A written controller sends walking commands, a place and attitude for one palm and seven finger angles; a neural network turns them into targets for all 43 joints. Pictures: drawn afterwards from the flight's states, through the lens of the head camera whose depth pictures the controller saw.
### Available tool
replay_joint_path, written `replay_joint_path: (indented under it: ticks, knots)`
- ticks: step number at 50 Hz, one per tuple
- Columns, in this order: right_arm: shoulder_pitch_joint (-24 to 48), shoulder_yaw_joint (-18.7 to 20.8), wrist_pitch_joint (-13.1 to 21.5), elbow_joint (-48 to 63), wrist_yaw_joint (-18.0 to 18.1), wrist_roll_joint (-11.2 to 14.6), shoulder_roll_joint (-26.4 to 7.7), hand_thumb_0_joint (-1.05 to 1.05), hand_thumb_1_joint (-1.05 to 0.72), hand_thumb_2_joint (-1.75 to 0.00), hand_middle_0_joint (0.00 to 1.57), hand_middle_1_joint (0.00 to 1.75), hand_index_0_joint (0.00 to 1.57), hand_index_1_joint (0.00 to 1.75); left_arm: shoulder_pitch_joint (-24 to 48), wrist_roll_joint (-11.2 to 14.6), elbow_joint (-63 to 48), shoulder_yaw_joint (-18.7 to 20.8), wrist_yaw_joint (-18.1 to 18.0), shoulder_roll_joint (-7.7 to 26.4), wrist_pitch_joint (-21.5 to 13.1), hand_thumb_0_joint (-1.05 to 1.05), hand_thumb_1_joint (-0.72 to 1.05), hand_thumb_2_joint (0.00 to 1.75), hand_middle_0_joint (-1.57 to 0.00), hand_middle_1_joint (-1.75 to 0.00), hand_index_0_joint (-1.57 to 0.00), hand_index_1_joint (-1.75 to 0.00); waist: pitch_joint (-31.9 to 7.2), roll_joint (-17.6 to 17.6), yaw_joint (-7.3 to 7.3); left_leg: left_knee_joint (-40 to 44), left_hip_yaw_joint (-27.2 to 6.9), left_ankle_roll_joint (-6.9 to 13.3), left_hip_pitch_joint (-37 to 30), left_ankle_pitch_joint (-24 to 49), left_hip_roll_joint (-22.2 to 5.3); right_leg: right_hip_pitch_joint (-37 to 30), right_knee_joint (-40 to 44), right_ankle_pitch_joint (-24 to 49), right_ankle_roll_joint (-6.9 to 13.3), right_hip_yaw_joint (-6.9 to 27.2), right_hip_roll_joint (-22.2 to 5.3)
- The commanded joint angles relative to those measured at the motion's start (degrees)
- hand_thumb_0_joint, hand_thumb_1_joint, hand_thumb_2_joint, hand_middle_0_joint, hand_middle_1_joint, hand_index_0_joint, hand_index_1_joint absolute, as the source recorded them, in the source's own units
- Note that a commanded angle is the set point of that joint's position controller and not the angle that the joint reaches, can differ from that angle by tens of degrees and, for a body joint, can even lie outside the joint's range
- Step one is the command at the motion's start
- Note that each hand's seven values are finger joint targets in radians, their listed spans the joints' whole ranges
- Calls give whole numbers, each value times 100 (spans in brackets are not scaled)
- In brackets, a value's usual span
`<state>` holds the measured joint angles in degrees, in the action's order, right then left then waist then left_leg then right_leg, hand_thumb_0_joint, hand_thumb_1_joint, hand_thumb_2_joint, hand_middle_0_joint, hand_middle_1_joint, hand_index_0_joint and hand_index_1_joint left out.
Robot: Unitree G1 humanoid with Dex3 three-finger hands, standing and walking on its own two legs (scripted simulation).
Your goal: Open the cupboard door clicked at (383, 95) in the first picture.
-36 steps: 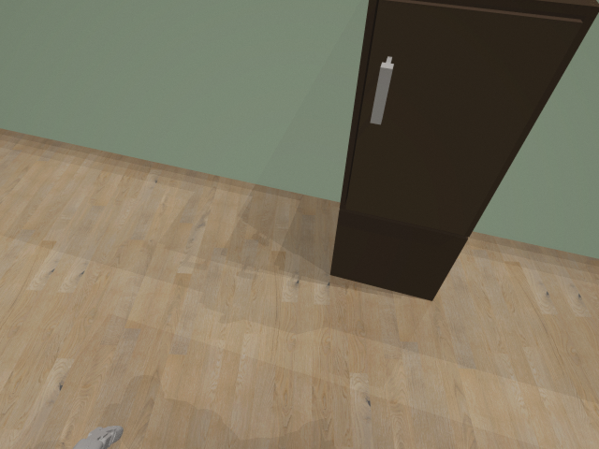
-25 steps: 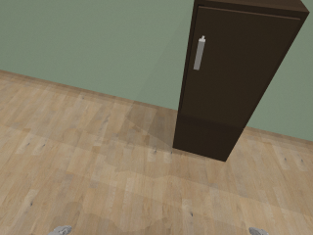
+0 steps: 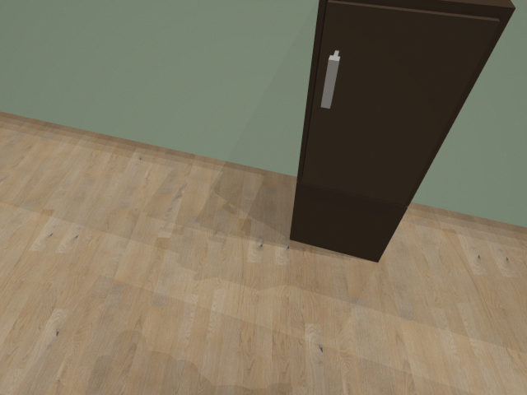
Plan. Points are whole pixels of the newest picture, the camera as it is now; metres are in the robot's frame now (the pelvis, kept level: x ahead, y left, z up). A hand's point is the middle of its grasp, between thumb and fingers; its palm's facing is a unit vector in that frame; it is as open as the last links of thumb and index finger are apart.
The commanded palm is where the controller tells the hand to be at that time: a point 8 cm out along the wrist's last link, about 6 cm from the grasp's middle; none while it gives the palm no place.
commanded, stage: stand and wait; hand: left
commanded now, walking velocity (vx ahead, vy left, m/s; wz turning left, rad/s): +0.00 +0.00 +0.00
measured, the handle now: (331, 79) +0.85 -0.13 +0.06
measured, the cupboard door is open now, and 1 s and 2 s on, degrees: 0 0 0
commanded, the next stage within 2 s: look at it before walking up in 0.20 s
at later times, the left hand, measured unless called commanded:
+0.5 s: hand out of the picture +0.08 +0.24 -0.15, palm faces -0.03 -0.94 -0.33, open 7.4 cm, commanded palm none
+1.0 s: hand out of the picture +0.09 +0.24 -0.15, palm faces -0.02 -0.94 -0.34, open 7.4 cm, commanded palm none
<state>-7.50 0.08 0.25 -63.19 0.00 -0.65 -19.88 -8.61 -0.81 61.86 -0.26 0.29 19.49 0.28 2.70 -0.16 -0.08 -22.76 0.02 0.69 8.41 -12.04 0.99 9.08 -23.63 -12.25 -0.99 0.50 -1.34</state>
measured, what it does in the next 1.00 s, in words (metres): stands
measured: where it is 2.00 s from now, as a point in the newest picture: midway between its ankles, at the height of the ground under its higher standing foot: outside the picture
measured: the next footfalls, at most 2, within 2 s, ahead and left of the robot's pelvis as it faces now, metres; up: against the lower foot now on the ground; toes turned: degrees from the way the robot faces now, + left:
right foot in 1.84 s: -0.03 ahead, -0.12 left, +0.00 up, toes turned -18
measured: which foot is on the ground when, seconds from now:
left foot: down 0.00-1.00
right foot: down 0.00-1.00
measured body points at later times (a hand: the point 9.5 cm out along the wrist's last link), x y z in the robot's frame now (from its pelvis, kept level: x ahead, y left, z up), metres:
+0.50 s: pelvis +0.00 -0.01 +0.00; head +0.01 -0.01 +0.45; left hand +0.09 +0.28 -0.13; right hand +0.09 -0.31 -0.13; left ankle +0.01 +0.11 -0.74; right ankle +0.01 -0.13 -0.74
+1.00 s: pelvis +0.01 -0.01 +0.00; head +0.02 -0.01 +0.45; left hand +0.09 +0.29 -0.13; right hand +0.10 -0.31 -0.13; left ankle +0.01 +0.11 -0.74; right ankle +0.01 -0.13 -0.74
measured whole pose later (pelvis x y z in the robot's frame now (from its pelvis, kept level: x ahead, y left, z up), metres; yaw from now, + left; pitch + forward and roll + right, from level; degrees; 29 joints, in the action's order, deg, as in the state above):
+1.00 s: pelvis +0.01 -0.01 +0.00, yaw +0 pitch -2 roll +0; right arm -5.4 -0.3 0.7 -63.6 0.3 -0.6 -19.7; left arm -7.1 -0.8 62.2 -0.1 0.3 19.4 -0.2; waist 2.6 -0.3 -0.5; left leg -19.9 -0.5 -0.3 6.5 -11.5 0.1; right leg 7.3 -21.1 -11.9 -0.1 -0.1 -0.5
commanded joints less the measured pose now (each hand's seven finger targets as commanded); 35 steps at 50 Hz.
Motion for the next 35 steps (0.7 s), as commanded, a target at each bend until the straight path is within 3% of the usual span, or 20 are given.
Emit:
replay_joint_path:
  ticks: [1, 13, 35]
  knots:
    - [369, 227, 156, 380, 46, 17, -1128, 0, -90, -90, 20, 30, 20, 30, 345, 17, -401, 222, -96, 1180, -170, 0, 90, 90, -20, -30, -20, -30, -320, 108, 10, 508, -633, 113, 103, 295, -691, 17, 500, 111, 259, 574, -563]
    - [364, 215, 168, 314, 48, 13, -1120, 0, -90, -90, 20, 30, 20, 30, 363, 17, -375, 224, -93, 1159, -179, 0, 90, 90, -20, -30, -20, -30, -341, 45, -4, 516, -631, 92, 50, 419, -715, 42, 533, 197, 260, 588, -555]
    - [424, 203, 171, 323, 76, 23, -1125, 0, -90, -90, 20, 30, 20, 30, 386, 16, -352, 241, -103, 1170, -195, 0, 90, 90, -20, -30, -20, -30, -504, 44, 1, 479, -592, 66, -175, 1042, -758, -222, 488, 987, 265, 513, -577]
